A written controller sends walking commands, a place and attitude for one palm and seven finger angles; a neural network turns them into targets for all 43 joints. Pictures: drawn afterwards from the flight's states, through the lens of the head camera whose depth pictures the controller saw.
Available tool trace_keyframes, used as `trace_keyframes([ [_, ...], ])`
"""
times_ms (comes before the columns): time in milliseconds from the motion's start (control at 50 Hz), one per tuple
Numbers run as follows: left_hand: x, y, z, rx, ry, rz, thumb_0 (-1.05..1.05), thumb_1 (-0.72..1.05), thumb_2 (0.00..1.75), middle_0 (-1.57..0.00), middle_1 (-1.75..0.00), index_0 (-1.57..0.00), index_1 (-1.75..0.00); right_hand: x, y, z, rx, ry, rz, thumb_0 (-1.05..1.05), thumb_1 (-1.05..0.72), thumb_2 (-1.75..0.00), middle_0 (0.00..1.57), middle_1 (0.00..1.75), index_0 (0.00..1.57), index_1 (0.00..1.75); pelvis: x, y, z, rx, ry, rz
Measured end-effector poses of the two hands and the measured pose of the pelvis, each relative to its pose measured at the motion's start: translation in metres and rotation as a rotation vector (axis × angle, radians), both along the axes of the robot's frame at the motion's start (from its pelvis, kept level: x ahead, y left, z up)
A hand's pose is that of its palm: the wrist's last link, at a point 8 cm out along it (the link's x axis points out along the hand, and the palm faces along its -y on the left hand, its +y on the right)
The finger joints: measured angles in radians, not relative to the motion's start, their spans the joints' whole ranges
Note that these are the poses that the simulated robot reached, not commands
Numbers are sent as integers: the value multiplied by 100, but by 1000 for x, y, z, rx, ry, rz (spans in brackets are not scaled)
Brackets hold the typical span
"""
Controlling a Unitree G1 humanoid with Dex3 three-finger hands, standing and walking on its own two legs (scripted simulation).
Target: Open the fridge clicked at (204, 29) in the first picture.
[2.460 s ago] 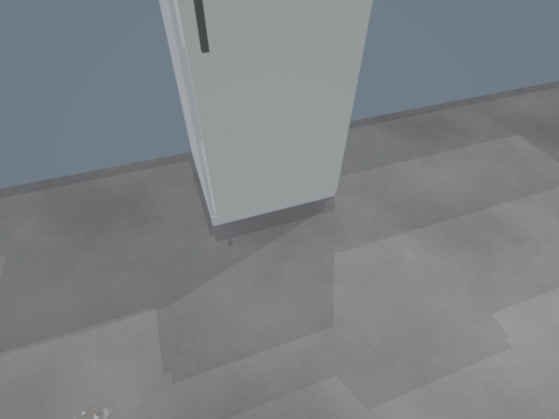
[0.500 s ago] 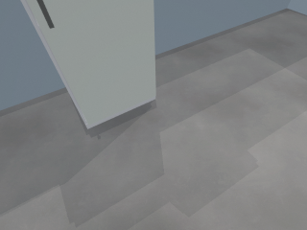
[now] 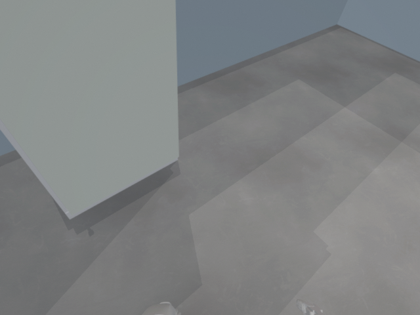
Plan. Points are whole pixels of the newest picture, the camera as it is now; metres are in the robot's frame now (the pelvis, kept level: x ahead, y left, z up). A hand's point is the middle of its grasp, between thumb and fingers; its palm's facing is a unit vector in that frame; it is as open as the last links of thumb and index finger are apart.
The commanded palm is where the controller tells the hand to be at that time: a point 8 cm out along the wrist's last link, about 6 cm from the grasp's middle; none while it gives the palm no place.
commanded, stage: walk to a spot facing it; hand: left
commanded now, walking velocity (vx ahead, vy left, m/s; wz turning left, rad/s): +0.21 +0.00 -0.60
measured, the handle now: out of the picture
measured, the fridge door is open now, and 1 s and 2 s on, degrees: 0 0 0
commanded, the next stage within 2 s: turn to face it in 0.40 s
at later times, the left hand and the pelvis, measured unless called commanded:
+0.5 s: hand (163, 240) +0.30 +0.14 -0.15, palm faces -0.32 -0.93 -0.19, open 7.4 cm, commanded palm none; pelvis +0.14 +0.00 +0.00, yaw -17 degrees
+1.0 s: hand (142, 248) +0.28 +0.19 -0.17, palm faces -0.08 -0.98 -0.17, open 7.4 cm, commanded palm none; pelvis +0.18 +0.01 +0.01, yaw -7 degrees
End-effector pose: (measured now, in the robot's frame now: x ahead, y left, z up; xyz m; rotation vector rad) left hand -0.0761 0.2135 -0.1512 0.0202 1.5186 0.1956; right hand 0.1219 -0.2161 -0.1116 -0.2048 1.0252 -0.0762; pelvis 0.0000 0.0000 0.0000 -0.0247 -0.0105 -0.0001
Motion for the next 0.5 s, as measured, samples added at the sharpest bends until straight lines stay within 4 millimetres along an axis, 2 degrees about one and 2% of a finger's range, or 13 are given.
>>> trace_keyframes([
  [80, 76, 33, 8, 17, -69, -88, 1, 91, 90, -20, -30, -20, -30, -13, 10, 8, -5, 42, -102, 0, -91, -90, 20, 30, 21, 30, 28, 14, 12, 3, -18, -60],
  [120, 119, 46, 15, 30, -126, -130, 1, 91, 90, -20, -30, -20, -30, -23, 4, 14, -33, 57, -185, -1, -94, -90, 20, 30, 21, 30, 40, 20, 18, 4, -18, -85],
  [180, 179, 57, 23, 46, -209, -178, 1, 91, 90, -19, -30, -20, -30, -41, -1, 18, -62, 129, -243, -2, -95, -90, 20, 30, 21, 30, 58, 26, 23, 5, -15, -117],
  [240, 232, 58, 30, 51, -271, -220, 1, 91, 90, -19, -30, -20, -30, -61, 0, 16, -64, 214, -294, -2, -94, -90, 20, 30, 20, 30, 74, 29, 25, 9, -12, -146],
  [360, 311, 33, 35, 33, -315, -338, 1, 91, 90, -19, -30, -20, -30, -89, 12, 4, -9, 339, -401, 0, -92, -90, 20, 30, 20, 30, 103, 25, 22, 19, -13, -212],
  [500, 386, -25, 29, 21, -347, -500, 1, 91, 90, -19, -30, -20, -30, -99, 17, -25, 94, 420, -524, 0, -91, -90, 20, 30, 20, 30, 136, 0, 5, 35, -5, -305],
])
